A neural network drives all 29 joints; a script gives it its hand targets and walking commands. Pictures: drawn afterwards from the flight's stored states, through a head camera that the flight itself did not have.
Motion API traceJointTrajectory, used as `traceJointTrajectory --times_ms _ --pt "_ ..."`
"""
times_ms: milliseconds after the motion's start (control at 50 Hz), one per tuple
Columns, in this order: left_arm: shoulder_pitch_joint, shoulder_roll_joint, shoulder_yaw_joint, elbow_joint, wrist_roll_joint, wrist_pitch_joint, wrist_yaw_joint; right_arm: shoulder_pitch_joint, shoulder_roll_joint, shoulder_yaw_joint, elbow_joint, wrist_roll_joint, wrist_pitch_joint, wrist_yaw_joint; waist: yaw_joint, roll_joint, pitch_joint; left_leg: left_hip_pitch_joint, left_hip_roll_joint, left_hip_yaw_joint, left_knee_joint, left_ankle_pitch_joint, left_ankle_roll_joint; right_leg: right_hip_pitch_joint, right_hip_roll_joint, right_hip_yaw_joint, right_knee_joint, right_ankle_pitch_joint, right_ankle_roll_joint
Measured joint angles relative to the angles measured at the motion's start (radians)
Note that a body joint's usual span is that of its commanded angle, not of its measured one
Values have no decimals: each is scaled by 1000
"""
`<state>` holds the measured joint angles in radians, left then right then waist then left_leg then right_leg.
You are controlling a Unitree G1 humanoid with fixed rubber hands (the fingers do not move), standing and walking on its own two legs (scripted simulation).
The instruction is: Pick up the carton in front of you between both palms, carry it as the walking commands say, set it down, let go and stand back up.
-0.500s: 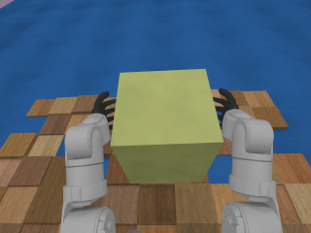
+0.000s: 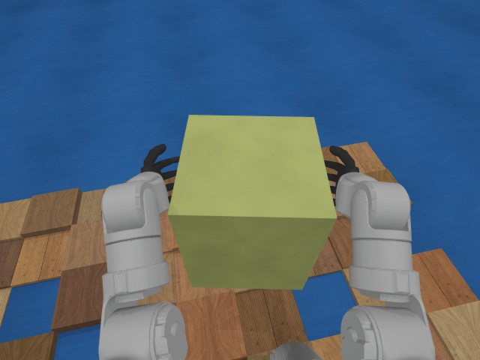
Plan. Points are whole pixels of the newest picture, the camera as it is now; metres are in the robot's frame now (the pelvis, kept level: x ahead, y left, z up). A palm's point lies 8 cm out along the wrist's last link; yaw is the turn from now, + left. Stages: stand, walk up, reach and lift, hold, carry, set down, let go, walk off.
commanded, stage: carry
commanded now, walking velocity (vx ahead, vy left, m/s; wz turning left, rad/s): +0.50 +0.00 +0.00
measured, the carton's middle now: (249, 207) +0.36 -0.03 +0.04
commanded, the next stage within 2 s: none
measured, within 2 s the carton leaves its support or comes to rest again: neither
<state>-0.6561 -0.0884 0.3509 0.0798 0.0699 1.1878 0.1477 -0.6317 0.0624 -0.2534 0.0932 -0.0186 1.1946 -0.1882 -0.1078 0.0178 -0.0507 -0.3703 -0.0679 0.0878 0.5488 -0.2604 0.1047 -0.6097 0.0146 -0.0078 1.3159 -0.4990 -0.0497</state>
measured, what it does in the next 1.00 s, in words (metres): walks ahead: right foot 0.03 m higher, then left foot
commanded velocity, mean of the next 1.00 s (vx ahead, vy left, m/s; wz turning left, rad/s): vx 0.50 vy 0.00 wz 0.00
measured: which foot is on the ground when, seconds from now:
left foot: down 0.00-0.20, up 0.22-0.52, down 0.54-0.92, up 0.94-1.00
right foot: up 0.00-0.12, down 0.14-0.52, up 0.54-0.90, down 0.92-1.00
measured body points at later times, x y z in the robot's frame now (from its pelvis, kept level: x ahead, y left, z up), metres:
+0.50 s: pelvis +0.34 -0.04 +0.04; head +0.35 -0.05 +0.49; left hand +0.67 +0.15 +0.17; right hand +0.70 -0.15 +0.15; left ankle +0.47 +0.06 -0.68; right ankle +0.23 -0.13 -0.69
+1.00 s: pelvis +0.68 -0.07 +0.00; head +0.69 -0.08 +0.45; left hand +1.04 +0.07 +0.13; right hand +1.04 -0.24 +0.12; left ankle +0.54 +0.04 -0.63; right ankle +0.72 -0.15 -0.72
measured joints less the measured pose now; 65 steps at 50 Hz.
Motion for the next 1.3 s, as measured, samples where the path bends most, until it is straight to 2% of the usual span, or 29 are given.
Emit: traceJointTrajectory --times_ms 100,140,160,200,260,300,340,400,460,520,540,560,600,620,660,700,740,780,820,880,920,980,1000,1060,1160,1220,1260,1280,1300 --pt "90 -17 -24 -87 16 -56 -24 48 17 19 -28 10 -69 2 11 24 24 106 40 -12 -45 -77 -35 -85 -38 -42 -406 111 7" --pt "115 -17 -39 -103 10 -78 -27 64 21 25 -51 1 -80 6 32 33 24 149 59 -19 -30 -129 -53 -51 -29 -73 -554 209 1" --pt "125 -19 -49 -109 7 -90 -27 71 17 29 -62 0 -84 9 43 46 26 161 75 -28 5 -160 -60 -16 -17 -90 -604 324 -5" --pt "132 -28 -73 -117 11 -115 -27 84 -2 33 -93 13 -89 11 71 80 46 119 119 -57 184 -133 -71 39 14 -129 -605 321 -25" --pt "135 -33 -105 -141 7 -126 -13 99 -12 20 -143 25 -88 18 138 41 62 -50 78 -98 568 -186 -78 106 12 -124 -632 237 -51" --pt "147 -24 -120 -162 -18 -120 -10 106 5 2 -170 15 -82 26 177 13 62 -144 62 -88 654 -188 -71 165 3 -115 -687 225 -41" --pt "149 -9 -124 -167 -44 -115 -3 103 26 -8 -188 -10 -73 31 208 -7 59 -208 58 -77 607 -182 -77 230 -6 -105 -746 218 -35" --pt "136 16 -127 -157 -79 -112 1 101 48 -12 -210 -44 -62 35 237 -14 39 -269 69 -58 406 -120 -88 330 -14 -97 -827 198 -35" --pt "111 34 -126 -126 -95 -104 1 115 57 -5 -212 -67 -64 38 230 1 8 -253 73 -28 134 66 -85 418 -18 -110 -854 229 -18" --pt "93 46 -129 -68 -89 -84 -3 126 52 5 -174 -80 -53 40 189 17 -28 -135 64 31 -88 271 -66 473 -31 -131 -738 326 -22" --pt "83 55 -128 -50 -84 -75 -7 123 53 9 -153 -84 -52 40 169 0 -42 -114 53 49 -84 337 -43 465 -48 -122 -657 348 -15" --pt "72 65 -118 -33 -81 -68 -12 114 56 15 -128 -87 -56 36 145 -24 -46 -120 40 68 -26 387 -12 425 -55 -84 -521 303 6" --pt "77 68 -99 -2 -78 -57 -16 104 51 29 -77 -83 -49 23 109 -40 -59 -119 27 80 68 281 28 299 -30 -14 -242 165 16" --pt "88 61 -92 15 -70 -51 -18 107 48 31 -50 -73 -41 23 97 -42 -70 -104 24 82 84 207 28 241 -24 0 -166 134 15" --pt "113 36 -78 32 -45 -41 -18 122 41 30 -15 -62 -30 21 71 -41 -85 -62 18 83 71 100 19 142 -34 1 -139 117 17" --pt "127 14 -61 11 -20 -37 -19 118 34 28 3 -45 -37 19 41 -34 -78 -24 19 81 45 62 16 61 -54 -8 -204 133 22" --pt "131 4 -55 -14 -7 -52 -22 101 19 38 12 -25 -57 17 21 -23 -63 8 29 84 22 103 11 2 -72 -12 -313 172 23" --pt "141 -2 -53 -47 0 -68 -28 87 10 49 6 -10 -72 14 9 -12 -53 47 42 87 11 124 0 -20 -79 -15 -447 226 24" --pt "152 -5 -45 -84 2 -74 -32 75 7 64 1 -1 -83 11 4 -11 -51 96 50 88 2 71 -20 -10 -82 -24 -580 313 31" --pt "148 3 -55 -114 1 -70 -33 56 2 67 -11 4 -83 10 11 -1 -59 158 73 77 26 -19 -51 63 -66 -65 -766 455 27" --pt "111 11 -68 -104 3 -63 -32 39 -14 61 -26 11 -71 10 19 -18 -77 154 81 67 148 -110 -58 146 -68 -82 -858 504 11" --pt "92 -8 -94 -80 12 -88 -14 20 -54 42 -32 35 -61 15 71 23 -74 9 85 -28 505 -232 -84 122 -26 -104 -723 327 -35" --pt "100 -12 -99 -80 15 -84 -10 23 -51 34 -29 35 -54 17 84 22 -68 -44 77 -41 597 -231 -88 130 -21 -109 -714 326 -47" --pt "140 -14 -103 -89 0 -71 -7 48 -19 14 -34 11 -42 22 121 10 -59 -199 66 -43 724 -164 -92 192 -16 -111 -752 284 -40" --pt "163 -2 -101 -147 -44 -94 0 90 35 4 -127 -23 -64 27 186 -1 -13 -365 87 -39 616 -125 -83 320 -14 -99 -797 204 -30" --pt "144 18 -113 -151 -71 -109 0 110 51 4 -179 -39 -84 28 209 -1 -8 -398 100 -28 433 -16 -70 406 -18 -90 -823 151 -10" --pt "125 23 -120 -117 -81 -119 0 126 51 2 -191 -56 -85 33 209 -2 -20 -369 92 -11 263 99 -52 471 -24 -90 -835 107 9" --pt "122 28 -124 -104 -83 -119 0 134 57 1 -186 -61 -90 35 197 -19 -22 -340 78 8 228 209 -9 502 -42 -89 -828 80 18" --pt "122 37 -124 -93 -87 -117 -1 142 66 2 -175 -68 -99 35 180 -53 -14 -299 49 33 207 281 53 516 -76 -85 -789 64 28"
